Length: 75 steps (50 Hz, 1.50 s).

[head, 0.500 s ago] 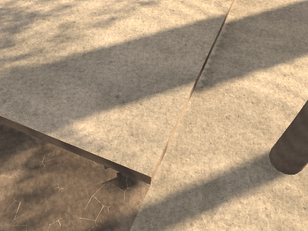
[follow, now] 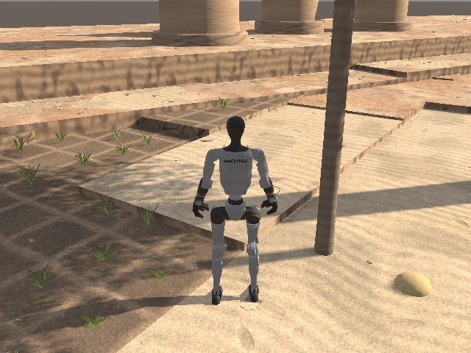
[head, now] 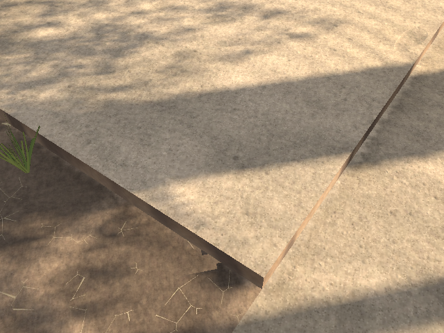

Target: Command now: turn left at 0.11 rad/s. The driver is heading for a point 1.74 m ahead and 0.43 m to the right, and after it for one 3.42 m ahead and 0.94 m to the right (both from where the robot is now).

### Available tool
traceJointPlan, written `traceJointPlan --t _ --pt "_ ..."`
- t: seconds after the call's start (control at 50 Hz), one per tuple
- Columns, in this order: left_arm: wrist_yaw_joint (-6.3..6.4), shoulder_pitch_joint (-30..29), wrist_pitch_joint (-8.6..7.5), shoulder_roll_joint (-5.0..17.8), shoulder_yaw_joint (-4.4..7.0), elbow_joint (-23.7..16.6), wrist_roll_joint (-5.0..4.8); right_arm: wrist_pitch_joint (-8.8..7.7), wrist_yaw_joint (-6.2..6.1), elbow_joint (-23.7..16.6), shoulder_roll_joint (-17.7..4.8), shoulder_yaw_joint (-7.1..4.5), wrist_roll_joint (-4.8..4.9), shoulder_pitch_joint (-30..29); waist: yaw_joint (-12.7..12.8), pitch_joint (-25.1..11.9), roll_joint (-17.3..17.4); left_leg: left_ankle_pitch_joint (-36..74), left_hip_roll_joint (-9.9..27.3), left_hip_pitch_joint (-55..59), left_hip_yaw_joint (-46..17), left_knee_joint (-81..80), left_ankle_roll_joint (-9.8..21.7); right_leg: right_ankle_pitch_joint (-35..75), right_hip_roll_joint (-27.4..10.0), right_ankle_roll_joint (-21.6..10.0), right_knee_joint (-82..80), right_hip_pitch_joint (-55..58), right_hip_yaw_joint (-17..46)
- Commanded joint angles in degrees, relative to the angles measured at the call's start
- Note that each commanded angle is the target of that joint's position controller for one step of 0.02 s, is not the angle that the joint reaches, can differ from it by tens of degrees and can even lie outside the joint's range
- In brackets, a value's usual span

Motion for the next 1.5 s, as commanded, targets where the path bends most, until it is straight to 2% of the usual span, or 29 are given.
traceJointPlan --t 0.02,0.1,0.18,0.24,0.32,0.36,0.4,0.42,0.46,0.52,0.58,0.6,0.62,0.68,0.7,0.72,0.74,0.78,0.82,1.04,1.1,1.14,1.16,1.18,1.2,1.22,1.28,1.34,1.5 --pt "-0.34 0.49 -1.95 6.66 1.06 -2.73 1.6 -1.14 0.4 -4.31 -5.85 -1.52 -0.87 -2.1 0.45 -6.69 7.57 13.91 8.15 3.5 -7.66 -3.91 6.87 2.9 -1.36 1.28 -3.34 2.63 1.08" --pt "0.13 -0.98 -0.81 6.81 1.37 -1.83 0.78 -2.53 0.63 -2.87 -5.75 -1.08 -1.0 -0.92 -0.19 -1.46 5.78 6.51 5.1 -1.82 -5.72 -4.53 3.82 6.36 -1.18 0.98 -3.38 3.28 0.96" --pt "0.43 0.56 -0.65 5.96 1.28 0.32 0.54 -2.66 0.27 -1.96 -4.85 -0.69 -0.84 0.58 -0.44 -2.04 4.39 -0.09 4.12 -2.04 -5.18 -4.84 3.82 3.02 -0.22 0.95 -2.8 4.23 -0.3" --pt "-2.04 0.98 1.47 5.11 0.99 0.52 2.04 -1.37 1.68 -0.96 -9.12 -1.8 -1.87 2.6 -1.6 2.65 8.37 -23.92 7.34 -3.72 -12.68 -12.04 6.84 -8.05 3.38 -0.86 2.68 -0.9 -3.97" --pt "-2.67 3.17 0.22 4.71 0.96 0.57 1.57 -1.39 2.05 -0.52 -8.76 -1.79 -1.57 1.56 0.19 5.32 9.82 -28.56 9.52 -6.34 -15.22 -13.26 9.15 -8.94 3.28 -4.31 2.72 0.14 -3.96" --pt "-2.35 8.42 -0.91 6.78 1.46 2.55 1.46 -1.98 1.96 -1.9 -6.51 -1.32 -1.34 -2.43 2.86 5.1 3.21 -23.51 4.5 -10.89 -8.41 -5.39 6.83 -13.36 0.84 -6.4 -4.72 6.92 2.39" --pt "-1.78 18.08 -1.48 14.64 3.73 5.61 1.15 -3.51 1.88 -4.66 -3.44 -0.64 -1.69 -6.27 6.02 6.24 -14.55 -13.33 -3.76 -25.13 4.64 16.75 3.81 -26.91 -13.54 -13.28 -20.21 17.3 29.62" --pt "-1.59 19.4 -1.42 14.51 3.82 6.05 1.62 -4.18 1.76 -5.33 -5.76 -1.19 -2.2 -7.73 6.53 8.55 -13.46 -17.51 -2.21 -31.12 2.12 23.63 4.46 -20.91 -18.24 -16.19 -22.36 18.28 36.37" --pt "-1.21 15.63 -2.02 11.64 3.25 5.45 1.53 -5.21 2.27 -3.99 -5.25 -1.17 -1.71 -5.72 3.32 6.37 -6.2 -11.43 1.32 -30.66 0.2 26.93 5.02 -10.91 -16.78 -15.76 -20.94 19.8 30.01" --pt "-1.23 12.38 -2.53 9.1 2.46 5.86 1.34 -5.25 3.78 -3.0 -3.85 -0.56 -1.85 -5.56 2.11 3.42 -7.89 -6.1 0.89 -22.63 4.19 19.82 4.19 0.94 -10.31 -12.44 -20.76 17.47 16.9" --pt "-1.43 12.67 -2.61 9.33 2.47 7.14 0.73 -4.72 4.31 -3.37 -3.06 -0.06 -1.55 -6.73 1.53 2.82 -9.0 -0.87 -0.14 -13.84 6.21 11.18 3.73 8.04 -9.09 -10.98 -19.7 12.83 11.21" --pt "-0.25 11.56 -3.17 12.86 3.34 5.57 -4.35 -6.46 3.24 -3.91 -3.35 -0.15 3.65 -6.67 0.81 3.21 -6.73 1.39 1.72 -11.35 3.4 7.76 3.81 5.97 -12.26 -12.21 -20.84 10.24 12.81" --pt "0.35 10.37 -3.43 14.24 3.55 5.75 -4.6 -7.22 2.54 -3.41 -4.46 -0.19 3.93 -5.72 -0.7 3.23 -5.56 4.83 1.72 -8.0 3.29 4.68 3.85 6.99 -13.4 -12.03 -21.04 8.94 12.84" --pt "0.39 8.65 -4.01 11.62 2.71 5.23 -2.04 -7.28 0.65 0.89 -9.92 -3.14 2.26 7.24 -7.31 -4.34 -2.41 6.98 -0.24 13.08 4.4 1.43 5.77 20.98 -8.04 -8.22 -4.99 2.38 5.84" --pt "0.12 8.12 -4.17 7.06 1.06 3.7 -0.65 -7.07 0.04 2.11 -13.63 -4.21 1.55 16.17 -10.79 -10.4 5.84 -2.18 9.88 24.51 -9.1 -1.93 9.72 12.87 -3.01 -5.19 14.38 -6.44 1.32" --pt "0.09 11.53 -5.19 3.04 -0.1 1.68 -1.89 -7.47 0.91 2.39 -17.06 -4.38 0.57 18.95 -8.41 -13.6 19.34 -19.54 21.33 31.39 -38.66 -14.05 17.68 -14.32 4.99 -3.04 31.83 -21.61 2.55" --pt "-0.67 11.01 -3.16 8.55 1.39 3.93 2.24 -5.98 1.28 3.6 -12.89 -3.0 -3.66 16.21 -6.97 -4.69 9.77 -23.26 22.08 22.3 -37.3 -16.41 15.74 -14.79 3.01 -5.03 37.39 -25.83 3.75" --pt "-2.15 7.76 -2.84 7.42 1.35 3.74 1.84 -6.05 2.1 2.72 -7.84 -1.5 -2.49 8.36 -2.87 2.94 2.98 -7.99 16.51 10.83 -22.56 -16.55 13.24 -4.31 -1.79 -5.82 34.68 -22.86 3.58" --pt "-2.7 8.77 -1.98 6.53 1.06 4.59 2.1 -6.99 2.1 3.72 -6.59 -0.71 -1.54 7.02 -0.72 1.84 4.96 6.03 12.91 6.67 -14.16 -17.8 11.56 -1.37 -3.36 -4.4 31.47 -17.55 2.22" --pt "-3.72 -12.24 -1.57 4.03 -0.83 -1.79 1.4 -8.06 1.65 11.71 -7.6 -0.4 -0.81 15.33 -3.83 3.71 4.68 25.53 11.13 8.93 -1.68 -18.79 11.54 12.46 -1.37 -2.54 7.14 -15.0 -3.72" --pt "-2.62 -10.18 -1.66 4.71 -0.46 -1.8 1.61 -7.69 1.03 12.98 -8.3 -0.32 -0.97 15.01 -2.02 2.6 4.17 39.63 12.99 12.69 -1.21 -13.33 10.89 7.91 0.96 -5.35 5.11 -9.85 -4.89" --pt "-1.54 -0.75 -2.54 5.96 0.72 1.4 2.06 -7.02 0.94 14.83 -8.42 -0.01 -0.96 17.84 1.11 -4.27 0.26 56.92 9.11 13.51 1.67 5.2 9.0 5.55 6.23 -7.53 -1.18 5.35 -8.74" --pt "-0.78 8.25 -3.11 7.8 1.64 3.87 2.85 -7.1 0.69 14.7 -9.66 -0.13 -0.37 16.58 5.4 -8.04 2.23 47.89 7.85 3.9 2.07 16.7 7.94 6.84 2.13 -9.29 -3.85 19.57 -4.24" --pt "-0.06 16.75 -3.26 14.42 3.21 5.03 4.12 -7.6 0.92 11.67 -4.62 1.15 0.47 16.56 6.8 -15.5 -7.1 17.78 2.54 -12.28 5.2 37.08 5.68 7.23 -16.17 -13.81 -5.3 35.49 17.12" --pt "-0.53 17.83 -2.61 16.18 3.87 6.53 2.14 -7.45 0.49 11.75 -4.57 0.66 0.57 18.03 5.08 -17.88 -12.16 -12.72 -4.23 -23.01 2.56 49.93 4.66 16.78 -24.51 -19.52 -11.76 36.17 34.74" --pt "-0.9 14.15 -2.52 12.73 3.31 6.51 0.61 -7.03 0.28 11.22 -6.2 0.13 -0.86 13.07 3.97 -9.52 -3.57 -9.81 0.29 -26.44 -1.29 52.29 5.17 13.6 -21.05 -18.78 -11.66 28.56 26.64" --pt "-1.19 5.15 -3.19 4.63 0.97 6.18 0.95 -6.19 1.82 10.8 -3.77 0.37 -1.61 10.38 -1.72 1.51 -3.7 -3.13 5.08 -23.22 0.94 44.62 4.94 8.39 -12.91 -13.06 -18.68 10.54 13.24" --pt "-1.12 8.68 -4.49 5.28 1.12 8.95 0.67 -4.54 3.26 9.75 -1.54 0.73 -2.41 8.04 -2.98 2.57 -4.19 0.07 5.27 -26.72 3.66 47.77 3.58 14.47 -11.77 -13.99 -21.68 8.76 9.41" --pt "0.4 19.55 -5.26 4.82 0.4 14.65 1.41 -3.97 1.67 -1.9 -0.06 2.33 -2.51 -14.31 -1.0 6.99 -1.94 -5.47 8.25 -55.47 6.41 57.05 3.51 14.21 -12.15 -14.91 -26.79 19.51 7.29"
